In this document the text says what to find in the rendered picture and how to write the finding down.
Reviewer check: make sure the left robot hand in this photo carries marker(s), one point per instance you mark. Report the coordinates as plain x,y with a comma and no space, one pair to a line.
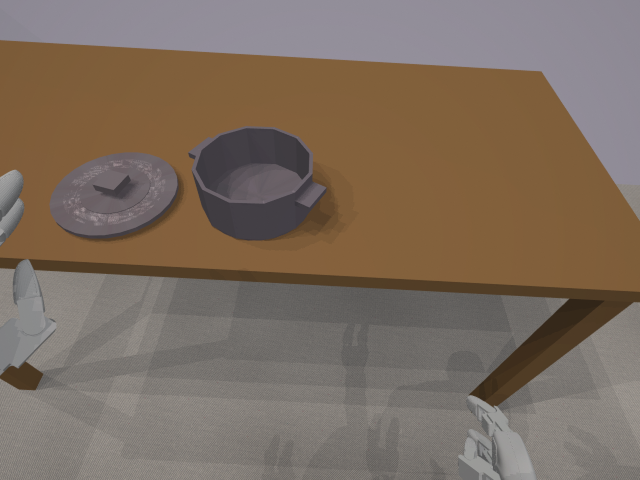
19,339

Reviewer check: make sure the pot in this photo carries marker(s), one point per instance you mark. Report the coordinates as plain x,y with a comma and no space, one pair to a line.
255,183

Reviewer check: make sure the lid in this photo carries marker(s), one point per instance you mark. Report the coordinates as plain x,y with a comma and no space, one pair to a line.
82,211

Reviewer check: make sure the knob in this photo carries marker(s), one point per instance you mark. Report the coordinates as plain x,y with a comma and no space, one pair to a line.
112,182

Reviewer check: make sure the table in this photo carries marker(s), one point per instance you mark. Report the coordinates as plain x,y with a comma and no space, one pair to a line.
439,178

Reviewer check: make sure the right robot hand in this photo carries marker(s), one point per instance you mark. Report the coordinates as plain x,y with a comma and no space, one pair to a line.
505,458

